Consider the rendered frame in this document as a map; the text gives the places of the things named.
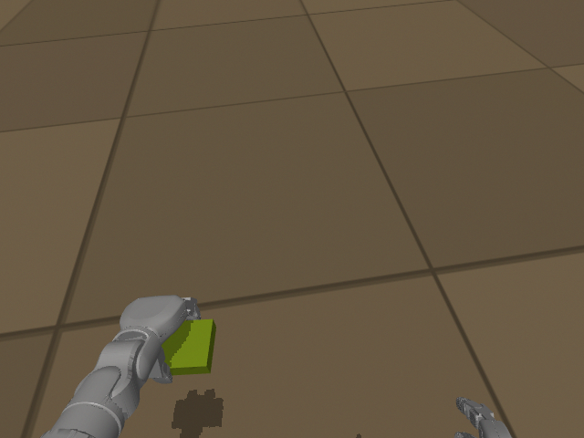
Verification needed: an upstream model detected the small box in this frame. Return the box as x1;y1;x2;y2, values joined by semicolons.
162;319;216;375

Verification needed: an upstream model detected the right robot hand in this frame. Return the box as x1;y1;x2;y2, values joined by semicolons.
454;397;512;438

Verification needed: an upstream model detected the left robot arm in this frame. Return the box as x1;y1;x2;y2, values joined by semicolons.
40;326;162;438

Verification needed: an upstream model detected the left robot hand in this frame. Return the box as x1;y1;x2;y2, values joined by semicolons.
120;295;201;384

